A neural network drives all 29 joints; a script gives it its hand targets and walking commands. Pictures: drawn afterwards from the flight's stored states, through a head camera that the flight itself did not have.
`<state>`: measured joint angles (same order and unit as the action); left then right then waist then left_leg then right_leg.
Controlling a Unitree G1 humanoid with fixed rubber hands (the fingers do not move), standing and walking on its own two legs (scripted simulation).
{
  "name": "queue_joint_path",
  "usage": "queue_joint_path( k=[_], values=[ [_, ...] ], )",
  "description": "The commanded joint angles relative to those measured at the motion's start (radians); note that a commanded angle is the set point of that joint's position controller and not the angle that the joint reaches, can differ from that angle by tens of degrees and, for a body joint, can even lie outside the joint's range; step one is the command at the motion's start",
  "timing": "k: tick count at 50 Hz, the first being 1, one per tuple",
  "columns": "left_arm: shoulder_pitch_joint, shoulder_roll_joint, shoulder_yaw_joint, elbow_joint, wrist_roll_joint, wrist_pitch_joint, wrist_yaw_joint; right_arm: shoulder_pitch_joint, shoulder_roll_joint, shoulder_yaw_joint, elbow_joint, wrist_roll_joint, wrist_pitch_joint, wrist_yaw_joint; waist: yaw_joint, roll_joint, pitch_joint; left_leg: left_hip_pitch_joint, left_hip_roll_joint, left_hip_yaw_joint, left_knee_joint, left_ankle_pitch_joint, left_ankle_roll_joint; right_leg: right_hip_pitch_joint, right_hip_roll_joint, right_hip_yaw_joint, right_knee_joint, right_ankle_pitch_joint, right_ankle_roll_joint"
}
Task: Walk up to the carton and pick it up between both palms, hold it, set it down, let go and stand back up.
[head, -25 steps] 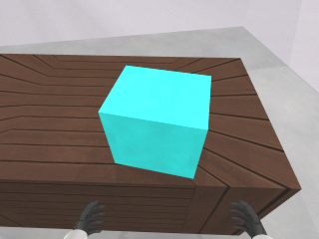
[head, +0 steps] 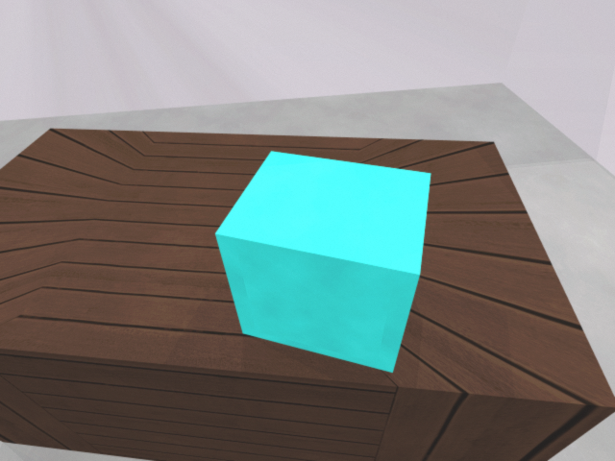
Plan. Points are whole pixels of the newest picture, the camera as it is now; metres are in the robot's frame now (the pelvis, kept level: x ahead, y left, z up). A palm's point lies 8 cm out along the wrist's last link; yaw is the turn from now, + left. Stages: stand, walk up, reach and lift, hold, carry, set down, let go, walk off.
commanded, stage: stand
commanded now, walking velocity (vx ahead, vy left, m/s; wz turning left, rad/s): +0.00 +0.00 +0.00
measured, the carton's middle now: (330, 258) +0.45 +0.00 +0.00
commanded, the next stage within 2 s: none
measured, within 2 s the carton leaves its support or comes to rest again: neither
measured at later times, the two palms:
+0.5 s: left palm out of the picture -0.04 +0.21 -0.14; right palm out of the picture -0.02 -0.23 -0.14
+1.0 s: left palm out of the picture -0.05 +0.17 -0.14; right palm out of the picture -0.03 -0.22 -0.15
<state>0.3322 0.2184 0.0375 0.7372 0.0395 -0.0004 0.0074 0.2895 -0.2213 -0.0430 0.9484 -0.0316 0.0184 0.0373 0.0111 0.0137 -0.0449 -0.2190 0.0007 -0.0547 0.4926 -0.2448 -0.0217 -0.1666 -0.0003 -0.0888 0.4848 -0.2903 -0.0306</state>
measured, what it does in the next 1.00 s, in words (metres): stands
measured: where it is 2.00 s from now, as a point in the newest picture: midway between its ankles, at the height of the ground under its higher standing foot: outside the picture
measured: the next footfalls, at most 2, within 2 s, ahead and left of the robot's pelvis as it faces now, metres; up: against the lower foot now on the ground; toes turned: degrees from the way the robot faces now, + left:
none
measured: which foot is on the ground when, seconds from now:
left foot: down 0.00-1.00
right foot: down 0.00-1.00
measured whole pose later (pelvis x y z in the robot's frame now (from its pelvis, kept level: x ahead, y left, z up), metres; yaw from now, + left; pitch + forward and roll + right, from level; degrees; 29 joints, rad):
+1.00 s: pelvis +0.00 -0.03 +0.00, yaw +2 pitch -2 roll +0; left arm 0.38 0.10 0.03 1.11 0.02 -0.02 0.04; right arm 0.30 -0.10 0.01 1.22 -0.02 0.01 -0.04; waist 0.01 0.01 0.01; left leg -0.19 0.03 -0.11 0.42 -0.20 -0.06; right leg -0.12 0.04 -0.12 0.41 -0.26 -0.07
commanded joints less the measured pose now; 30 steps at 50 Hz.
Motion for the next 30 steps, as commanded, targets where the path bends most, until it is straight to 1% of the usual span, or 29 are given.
queue_joint_path(
  k=[1, 2, 3, 4, 5, 6, 7, 8, 9, 10, 11, 12, 13, 14, 15, 16, 17, 18, 19, 20, 22, 23, 24, 25, 26, 28, 29, 30],
  values=[
    [0.037, 0.115, 0.034, -0.032, -0.005, -0.035, 0.014, 0.015, -0.120, -0.026, -0.024, -0.005, -0.031, -0.020, -0.003, 0.010, 0.115, -0.109, 0.063, -0.106, -0.152, 0.078, 0.042, -0.024, -0.106, 0.151, -0.141, 0.055, -0.016],
    [0.045, 0.113, 0.031, -0.015, -0.004, -0.035, 0.012, 0.013, -0.117, -0.022, -0.012, -0.005, -0.030, -0.020, 0.002, -0.002, 0.108, -0.107, 0.065, -0.109, -0.148, 0.059, 0.040, -0.023, -0.099, 0.144, -0.147, 0.039, -0.010],
    [0.051, 0.127, 0.036, -0.005, 0.001, -0.036, 0.016, 0.034, -0.130, -0.029, 0.000, 0.001, -0.028, -0.022, -0.002, -0.004, 0.104, -0.095, 0.060, -0.101, -0.155, 0.075, 0.033, -0.019, -0.098, 0.141, -0.155, 0.048, -0.008],
    [0.059, 0.110, 0.034, 0.009, -0.005, -0.038, 0.018, 0.025, -0.119, -0.025, 0.015, 0.000, -0.026, -0.023, 0.000, 0.002, 0.119, -0.111, 0.062, -0.102, -0.159, 0.066, 0.033, -0.009, -0.102, 0.145, -0.159, 0.053, -0.007],
    [0.046, 0.119, 0.034, 0.014, -0.005, -0.038, 0.015, 0.022, -0.122, -0.028, 0.020, 0.000, -0.028, -0.028, 0.000, -0.014, 0.132, -0.105, 0.060, -0.107, -0.167, 0.069, 0.034, -0.033, -0.102, 0.156, -0.161, 0.041, -0.011],
    [0.056, 0.103, 0.033, 0.025, -0.003, -0.041, 0.016, 0.026, -0.120, -0.029, 0.031, 0.004, -0.027, -0.027, -0.006, 0.008, 0.104, -0.078, 0.057, -0.100, -0.160, 0.071, 0.036, -0.018, -0.102, 0.154, -0.171, 0.046, -0.014],
    [0.064, 0.109, 0.031, 0.043, -0.005, -0.042, 0.014, 0.042, -0.111, -0.023, 0.046, 0.000, -0.029, -0.028, -0.009, -0.005, 0.108, -0.068, 0.068, -0.106, -0.173, 0.081, 0.038, -0.023, -0.105, 0.147, -0.170, 0.047, -0.013],
    [0.065, 0.099, 0.030, 0.054, -0.007, -0.042, 0.017, 0.038, -0.117, -0.028, 0.053, 0.004, -0.032, -0.027, -0.011, -0.023, 0.107, -0.066, 0.062, -0.096, -0.164, 0.076, 0.036, -0.032, -0.104, 0.152, -0.181, 0.041, -0.012],
    [0.071, 0.110, 0.034, 0.072, -0.008, -0.040, 0.016, 0.042, -0.087, -0.018, 0.066, 0.000, -0.032, -0.027, -0.010, -0.021, 0.112, -0.066, 0.060, -0.094, -0.173, 0.075, 0.032, -0.021, -0.104, 0.155, -0.188, 0.004, -0.012],
    [0.099, 0.091, 0.031, 0.086, -0.009, -0.043, 0.015, 0.048, -0.068, -0.012, 0.081, 0.005, -0.028, -0.031, -0.003, -0.028, 0.109, -0.048, 0.064, -0.106, -0.174, 0.079, 0.036, -0.026, -0.099, 0.151, -0.204, 0.008, -0.012],
    [0.114, 0.089, 0.029, 0.107, -0.014, -0.040, 0.018, 0.045, -0.056, -0.006, 0.088, 0.003, -0.029, -0.034, 0.000, -0.010, 0.103, -0.050, 0.060, -0.096, -0.159, 0.065, 0.037, -0.022, -0.104, 0.158, -0.198, 0.017, -0.013],
    [0.135, 0.066, 0.025, 0.124, -0.009, -0.041, 0.021, 0.024, -0.054, -0.009, 0.092, 0.003, -0.028, -0.034, 0.004, -0.006, 0.101, -0.059, 0.049, -0.083, -0.156, 0.079, 0.026, -0.016, -0.109, 0.163, -0.200, 0.017, -0.016],
    [0.131, 0.080, 0.027, 0.131, -0.010, -0.042, 0.018, 0.033, -0.082, -0.014, 0.103, 0.005, -0.027, -0.039, 0.004, 0.003, 0.133, -0.067, 0.052, -0.091, -0.169, 0.077, 0.027, -0.030, -0.104, 0.153, -0.202, 0.012, -0.014],
    [0.119, 0.047, 0.022, 0.132, -0.012, -0.044, 0.025, 0.040, -0.083, -0.018, 0.116, 0.007, -0.026, -0.042, -0.001, 0.015, 0.128, -0.088, 0.044, -0.090, -0.160, 0.062, 0.031, 0.001, -0.104, 0.163, -0.197, 0.029, -0.023],
    [0.127, 0.066, 0.025, 0.153, -0.013, -0.042, 0.024, 0.068, -0.055, -0.007, 0.139, 0.004, -0.024, -0.043, -0.004, -0.044, 0.142, -0.087, 0.054, -0.092, -0.162, 0.068, 0.031, -0.014, -0.113, 0.163, -0.203, 0.011, -0.022],
    [0.124, 0.048, 0.022, 0.155, -0.011, -0.040, 0.023, 0.040, -0.066, -0.010, 0.136, 0.006, -0.025, -0.040, 0.004, -0.026, 0.134, -0.065, 0.049, -0.088, -0.156, 0.080, 0.033, -0.033, -0.105, 0.162, -0.213, 0.009, -0.024],
    [0.135, 0.057, 0.024, 0.169, -0.008, -0.041, 0.023, 0.045, -0.045, -0.003, 0.140, 0.004, -0.022, -0.041, 0.002, -0.032, 0.139, -0.067, 0.050, -0.081, -0.149, 0.064, 0.026, -0.040, -0.113, 0.172, -0.218, -0.021, -0.023],
    [0.136, 0.050, 0.026, 0.178, -0.011, -0.041, 0.026, 0.056, -0.034, 0.001, 0.157, 0.003, -0.021, -0.046, 0.001, 0.002, 0.153, -0.074, 0.047, -0.079, -0.150, 0.062, 0.024, -0.030, -0.113, 0.174, -0.220, -0.012, -0.025],
    [0.145, 0.044, 0.021, 0.187, -0.014, -0.038, 0.027, 0.065, -0.032, 0.004, 0.166, 0.002, -0.020, -0.046, -0.003, -0.023, 0.147, -0.059, 0.050, -0.077, -0.159, 0.077, 0.025, -0.049, -0.126, 0.180, -0.226, -0.032, -0.032],
    [0.127, 0.026, 0.017, 0.199, -0.015, -0.036, 0.026, 0.057, -0.033, 0.001, 0.165, 0.007, -0.023, -0.046, -0.007, -0.031, 0.138, -0.045, 0.049, -0.073, -0.150, 0.089, 0.022, -0.039, -0.113, 0.165, -0.229, -0.021, -0.027],
    [0.132, 0.013, 0.017, 0.211, -0.016, -0.039, 0.026, 0.067, -0.019, 0.006, 0.184, 0.007, -0.023, -0.049, 0.000, 0.001, 0.159, -0.075, 0.053, -0.083, -0.162, 0.103, 0.021, -0.023, -0.100, 0.149, -0.205, 0.028, -0.025],
    [0.148, 0.006, 0.012, 0.228, -0.015, -0.041, 0.027, 0.063, -0.023, 0.009, 0.189, 0.009, -0.022, -0.050, 0.004, 0.000, 0.137, -0.063, 0.051, -0.086, -0.146, 0.088, 0.025, -0.010, -0.108, 0.161, -0.210, 0.035, -0.027],
    [0.158, 0.021, 0.012, 0.242, -0.018, -0.040, 0.027, 0.065, -0.029, 0.006, 0.194, 0.007, -0.023, -0.053, -0.005, -0.006, 0.138, -0.050, 0.053, -0.084, -0.154, 0.102, 0.026, -0.017, -0.104, 0.152, -0.202, 0.057, -0.025],
    [0.155, 0.029, 0.019, 0.252, -0.022, -0.039, 0.029, 0.072, -0.010, 0.014, 0.198, 0.007, -0.021, -0.058, -0.001, -0.021, 0.140, -0.061, 0.059, -0.089, -0.153, 0.110, 0.023, -0.010, -0.100, 0.145, -0.198, 0.050, -0.025],
    [0.149, 0.008, 0.015, 0.256, -0.011, -0.038, 0.030, 0.060, -0.015, 0.013, 0.204, 0.004, -0.018, -0.059, 0.004, 0.014, 0.162, -0.069, 0.058, -0.084, -0.155, 0.095, 0.026, -0.021, -0.107, 0.153, -0.203, 0.042, -0.028],
    [0.170, -0.015, 0.007, 0.277, -0.019, -0.034, 0.031, 0.081, -0.017, 0.015, 0.221, 0.013, -0.017, -0.060, 0.007, 0.001, 0.166, -0.086, 0.056, -0.091, -0.156, 0.092, 0.027, 0.001, -0.101, 0.149, -0.192, 0.071, -0.032],
    [0.162, -0.006, 0.009, 0.285, -0.017, -0.032, 0.032, 0.081, 0.008, 0.021, 0.223, 0.011, -0.015, -0.062, 0.006, -0.019, 0.180, -0.074, 0.057, -0.094, -0.164, 0.099, 0.021, -0.019, -0.103, 0.140, -0.192, 0.045, -0.027],
    [0.156, 0.004, 0.012, 0.285, -0.019, -0.029, 0.029, 0.092, 0.006, 0.025, 0.228, 0.009, -0.016, -0.063, 0.006, -0.036, 0.180, -0.062, 0.058, -0.085, -0.157, 0.103, 0.015, -0.033, -0.100, 0.147, -0.197, 0.026, -0.024]
  ],
)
